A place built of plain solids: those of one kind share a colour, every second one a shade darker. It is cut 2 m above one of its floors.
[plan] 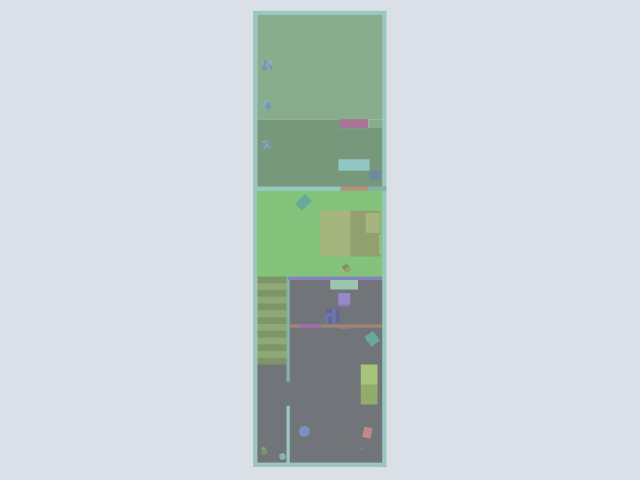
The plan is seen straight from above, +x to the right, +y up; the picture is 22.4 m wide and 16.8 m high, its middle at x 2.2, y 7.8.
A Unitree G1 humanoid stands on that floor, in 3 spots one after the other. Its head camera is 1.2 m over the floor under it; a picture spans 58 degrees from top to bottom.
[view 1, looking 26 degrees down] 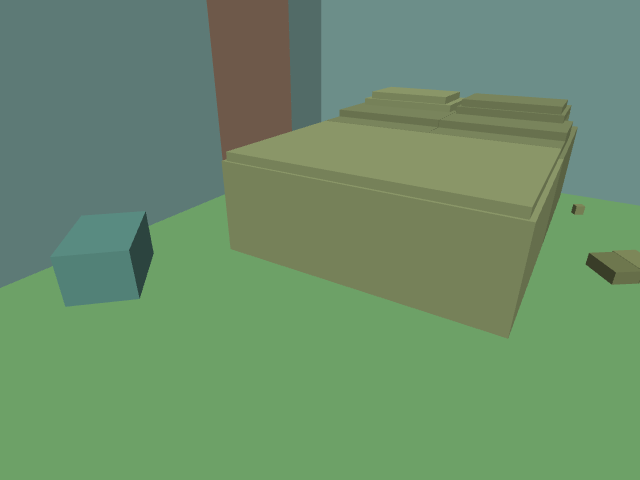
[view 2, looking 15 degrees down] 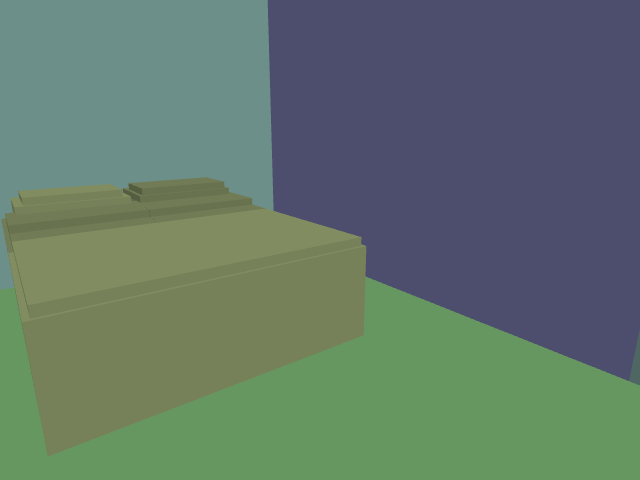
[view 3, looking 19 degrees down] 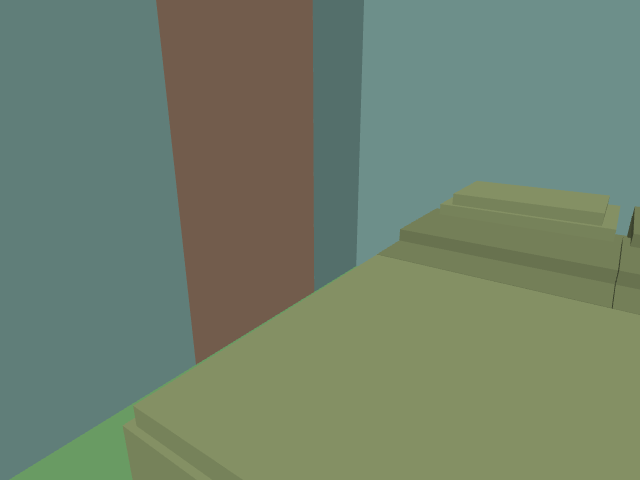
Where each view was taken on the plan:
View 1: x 0.51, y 7.12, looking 32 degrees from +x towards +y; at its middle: bedstead_upper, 2.22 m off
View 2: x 0.51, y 8.82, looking -37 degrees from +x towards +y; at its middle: bedstead_upper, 2.33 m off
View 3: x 1.85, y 8.07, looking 35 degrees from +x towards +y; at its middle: wall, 2.68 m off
